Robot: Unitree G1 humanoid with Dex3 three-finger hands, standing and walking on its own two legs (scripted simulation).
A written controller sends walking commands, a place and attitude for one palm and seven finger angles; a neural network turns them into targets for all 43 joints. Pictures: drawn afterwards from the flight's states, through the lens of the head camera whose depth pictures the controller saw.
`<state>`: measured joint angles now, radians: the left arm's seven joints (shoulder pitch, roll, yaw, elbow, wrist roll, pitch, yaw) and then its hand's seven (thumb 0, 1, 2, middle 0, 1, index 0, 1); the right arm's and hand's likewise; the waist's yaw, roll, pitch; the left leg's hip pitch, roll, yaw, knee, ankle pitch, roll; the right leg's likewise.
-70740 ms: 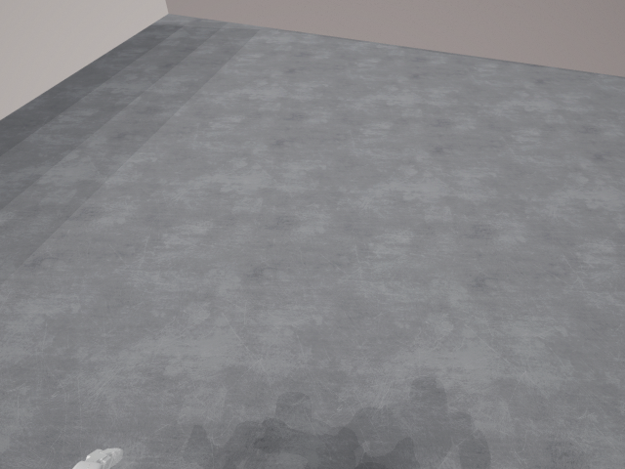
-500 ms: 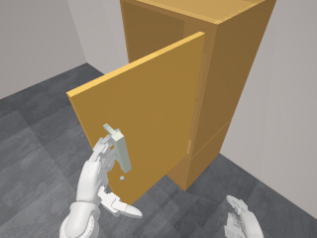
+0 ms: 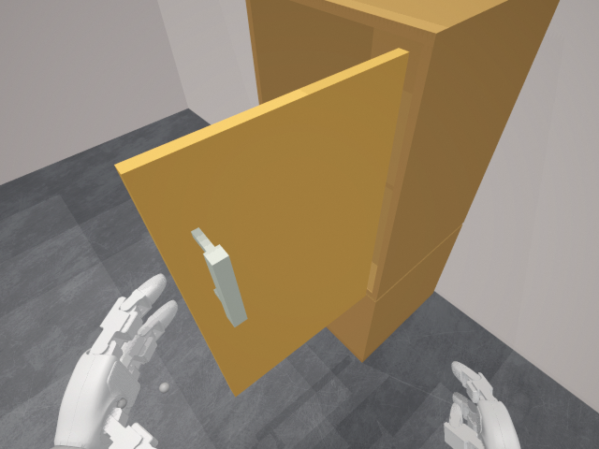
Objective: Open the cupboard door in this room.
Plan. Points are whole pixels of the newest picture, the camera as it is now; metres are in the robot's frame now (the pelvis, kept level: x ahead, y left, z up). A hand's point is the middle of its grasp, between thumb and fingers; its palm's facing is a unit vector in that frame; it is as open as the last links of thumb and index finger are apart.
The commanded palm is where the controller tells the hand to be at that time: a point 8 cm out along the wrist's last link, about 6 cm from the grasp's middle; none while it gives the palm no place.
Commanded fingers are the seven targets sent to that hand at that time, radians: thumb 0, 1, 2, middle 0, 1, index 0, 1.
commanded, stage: slide the hand sideways off the handle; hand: left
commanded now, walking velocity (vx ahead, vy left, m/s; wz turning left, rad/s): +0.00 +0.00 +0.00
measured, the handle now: (219, 279) +0.29 +0.13 +0.11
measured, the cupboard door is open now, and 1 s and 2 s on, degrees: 87 87 87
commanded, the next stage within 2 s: draw the hand back to the body in 0.06 s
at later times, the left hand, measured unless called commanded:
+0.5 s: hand (119, 381) +0.16 +0.19 +0.13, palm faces +0.00 -1.00 -0.06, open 16.3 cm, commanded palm +0.13 +0.25 +0.14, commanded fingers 0.00 -0.50 0.30 -0.15 -0.30 -0.15 -0.30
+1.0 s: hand (55, 339) +0.18 +0.25 +0.16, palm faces +0.30 -0.88 -0.36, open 13.4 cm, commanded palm +0.14 +0.30 +0.18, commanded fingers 0.00 0.31 0.64 -0.18 -0.30 -0.18 -0.30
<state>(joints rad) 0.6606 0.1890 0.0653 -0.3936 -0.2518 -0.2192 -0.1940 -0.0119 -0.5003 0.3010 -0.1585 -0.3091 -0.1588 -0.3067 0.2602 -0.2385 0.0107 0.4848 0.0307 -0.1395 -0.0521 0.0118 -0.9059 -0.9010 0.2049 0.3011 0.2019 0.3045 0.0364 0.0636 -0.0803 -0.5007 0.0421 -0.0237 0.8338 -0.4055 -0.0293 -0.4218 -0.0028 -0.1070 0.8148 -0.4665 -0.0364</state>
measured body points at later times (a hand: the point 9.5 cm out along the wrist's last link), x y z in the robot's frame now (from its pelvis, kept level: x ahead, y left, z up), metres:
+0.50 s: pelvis -0.02 +0.02 +0.00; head -0.03 +0.01 +0.45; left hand +0.15 +0.24 +0.13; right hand +0.17 -0.19 -0.06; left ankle +0.01 +0.14 -0.70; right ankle -0.03 -0.09 -0.70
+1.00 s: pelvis +0.00 +0.04 +0.04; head -0.01 +0.02 +0.48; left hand +0.16 +0.30 +0.18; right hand +0.19 -0.18 -0.04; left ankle +0.01 +0.14 -0.70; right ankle -0.03 -0.09 -0.70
